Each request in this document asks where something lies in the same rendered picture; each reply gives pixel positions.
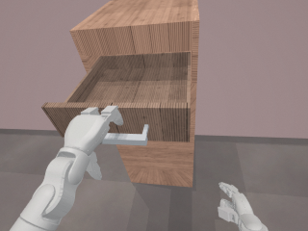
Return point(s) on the right robot hand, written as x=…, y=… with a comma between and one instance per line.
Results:
x=230, y=211

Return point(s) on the left robot hand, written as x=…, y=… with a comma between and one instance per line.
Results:
x=87, y=130

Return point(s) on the robot left forearm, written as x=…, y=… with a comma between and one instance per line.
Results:
x=54, y=198

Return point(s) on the cabinet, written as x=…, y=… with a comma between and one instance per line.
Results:
x=136, y=27

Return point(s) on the handle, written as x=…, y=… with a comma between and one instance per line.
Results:
x=127, y=139

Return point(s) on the robot right forearm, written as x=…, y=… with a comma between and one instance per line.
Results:
x=249, y=222

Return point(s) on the drawer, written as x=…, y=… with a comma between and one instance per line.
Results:
x=153, y=89

